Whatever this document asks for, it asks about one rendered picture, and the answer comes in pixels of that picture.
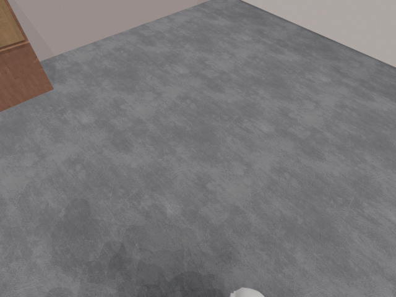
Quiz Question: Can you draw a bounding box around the cupboard door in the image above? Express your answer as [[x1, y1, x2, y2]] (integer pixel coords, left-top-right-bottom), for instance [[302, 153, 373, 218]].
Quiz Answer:
[[0, 0, 24, 47]]

